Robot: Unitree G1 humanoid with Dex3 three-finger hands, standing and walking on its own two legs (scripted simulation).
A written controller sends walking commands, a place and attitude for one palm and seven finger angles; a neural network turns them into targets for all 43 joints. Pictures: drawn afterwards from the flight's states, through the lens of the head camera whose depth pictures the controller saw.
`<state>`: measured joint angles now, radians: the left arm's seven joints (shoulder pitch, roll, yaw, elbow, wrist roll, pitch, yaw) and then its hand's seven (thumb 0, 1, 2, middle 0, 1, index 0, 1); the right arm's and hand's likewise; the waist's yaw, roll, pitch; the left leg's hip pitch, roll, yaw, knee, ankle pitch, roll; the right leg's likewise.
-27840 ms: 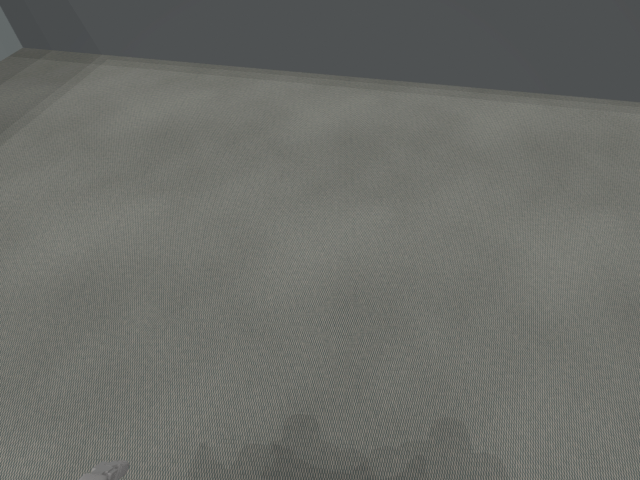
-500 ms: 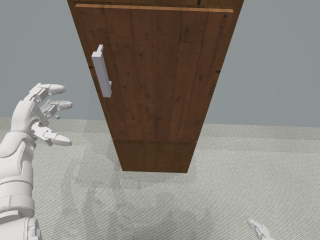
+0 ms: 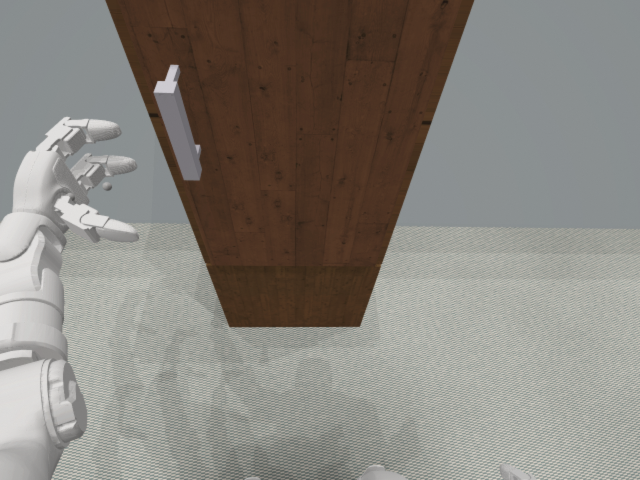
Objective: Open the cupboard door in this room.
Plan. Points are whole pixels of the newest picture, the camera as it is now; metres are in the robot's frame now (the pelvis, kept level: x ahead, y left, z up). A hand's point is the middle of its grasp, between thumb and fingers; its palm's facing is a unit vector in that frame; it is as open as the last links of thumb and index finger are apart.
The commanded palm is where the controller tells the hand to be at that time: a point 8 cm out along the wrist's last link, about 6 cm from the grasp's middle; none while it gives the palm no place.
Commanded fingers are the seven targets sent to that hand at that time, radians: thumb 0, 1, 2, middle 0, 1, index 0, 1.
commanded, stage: move the hooked fingers beside the handle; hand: left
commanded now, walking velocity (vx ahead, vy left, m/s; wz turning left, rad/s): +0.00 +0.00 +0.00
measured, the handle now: (183, 125) +0.55 +0.19 +0.11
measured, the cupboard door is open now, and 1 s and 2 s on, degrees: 0 0 0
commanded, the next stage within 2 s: slide the fingers in behind the handle in 1.30 s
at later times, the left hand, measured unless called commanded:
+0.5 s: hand (128, 149) +0.50 +0.25 +0.11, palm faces +0.00 -1.00 +0.00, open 14.0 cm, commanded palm +0.48 +0.31 +0.11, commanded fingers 0.00 -0.50 0.30 -0.30 -1.20 -0.30 -1.20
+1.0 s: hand (127, 154) +0.49 +0.25 +0.11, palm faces +0.01 -1.00 -0.01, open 14.0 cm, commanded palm +0.47 +0.30 +0.11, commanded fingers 0.00 -0.50 0.30 -0.30 -1.20 -0.30 -1.20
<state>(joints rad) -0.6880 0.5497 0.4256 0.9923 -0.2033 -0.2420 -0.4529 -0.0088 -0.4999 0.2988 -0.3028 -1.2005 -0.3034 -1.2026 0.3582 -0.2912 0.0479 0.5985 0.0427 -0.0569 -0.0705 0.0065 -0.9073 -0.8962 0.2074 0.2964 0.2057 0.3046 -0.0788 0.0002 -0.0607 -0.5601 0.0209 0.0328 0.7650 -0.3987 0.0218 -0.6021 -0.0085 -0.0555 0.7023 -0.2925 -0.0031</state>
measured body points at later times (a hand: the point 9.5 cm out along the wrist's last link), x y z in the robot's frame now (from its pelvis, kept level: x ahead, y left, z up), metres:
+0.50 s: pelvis +0.00 +0.00 -0.01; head +0.11 +0.02 +0.43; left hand +0.49 +0.30 +0.11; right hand +0.00 -0.27 -0.11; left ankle -0.02 +0.10 -0.71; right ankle +0.03 -0.12 -0.71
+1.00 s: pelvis +0.02 +0.01 -0.01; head +0.11 +0.02 +0.43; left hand +0.49 +0.30 +0.11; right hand +0.04 -0.26 -0.11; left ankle -0.02 +0.10 -0.71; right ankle +0.03 -0.12 -0.71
